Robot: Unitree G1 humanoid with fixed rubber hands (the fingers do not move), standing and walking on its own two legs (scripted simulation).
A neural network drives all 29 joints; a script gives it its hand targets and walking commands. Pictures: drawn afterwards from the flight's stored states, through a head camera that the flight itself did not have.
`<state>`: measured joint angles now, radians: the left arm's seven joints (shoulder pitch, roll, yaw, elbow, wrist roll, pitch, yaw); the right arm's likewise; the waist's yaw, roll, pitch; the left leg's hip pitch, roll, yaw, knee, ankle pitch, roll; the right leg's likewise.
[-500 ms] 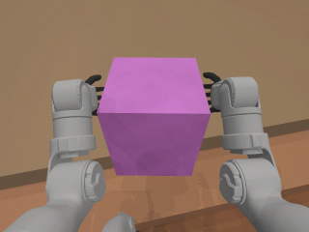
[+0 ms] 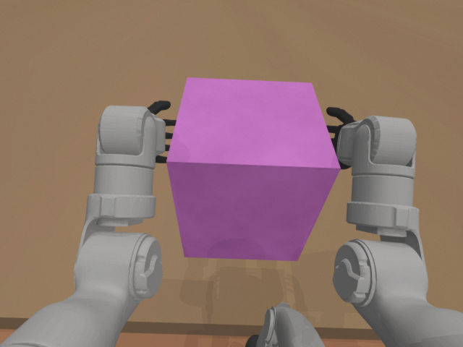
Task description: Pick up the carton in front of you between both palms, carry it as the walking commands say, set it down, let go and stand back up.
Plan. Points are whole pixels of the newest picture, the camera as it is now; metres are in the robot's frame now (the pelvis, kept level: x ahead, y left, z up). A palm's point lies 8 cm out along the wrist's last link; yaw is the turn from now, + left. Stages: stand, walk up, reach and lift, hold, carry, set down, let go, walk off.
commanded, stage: carry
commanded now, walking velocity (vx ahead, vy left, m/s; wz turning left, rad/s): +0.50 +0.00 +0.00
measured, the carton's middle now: (245, 174) +0.38 +0.02 +0.12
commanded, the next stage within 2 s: none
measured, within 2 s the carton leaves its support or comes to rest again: neither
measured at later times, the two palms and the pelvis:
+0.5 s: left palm out of the picture +0.65 +0.15 +0.34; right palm (346, 5) +0.65 -0.15 +0.32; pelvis +0.28 +0.02 +0.13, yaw -1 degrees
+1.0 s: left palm out of the picture +0.95 +0.19 +0.44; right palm out of the picture +0.93 -0.10 +0.44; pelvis +0.56 +0.05 +0.25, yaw -1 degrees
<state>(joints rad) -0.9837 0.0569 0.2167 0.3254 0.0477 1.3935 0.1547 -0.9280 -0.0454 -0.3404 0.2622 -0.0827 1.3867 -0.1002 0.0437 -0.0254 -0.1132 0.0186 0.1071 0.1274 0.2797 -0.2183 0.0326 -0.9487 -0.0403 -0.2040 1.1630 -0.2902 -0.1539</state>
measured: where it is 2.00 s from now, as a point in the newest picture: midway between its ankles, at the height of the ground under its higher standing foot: (235, 145)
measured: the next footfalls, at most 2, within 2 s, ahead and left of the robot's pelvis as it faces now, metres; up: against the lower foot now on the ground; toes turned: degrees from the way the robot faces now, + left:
right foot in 0.02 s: +0.21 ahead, -0.09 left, +0.14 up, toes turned -6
left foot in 0.58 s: +0.56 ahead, +0.13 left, +0.27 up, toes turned +4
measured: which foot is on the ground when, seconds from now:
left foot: down 0.00-0.02, up 0.04-0.56, down 0.58-1.00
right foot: up 0.00-0.00, down 0.02-0.60, up 0.62-1.00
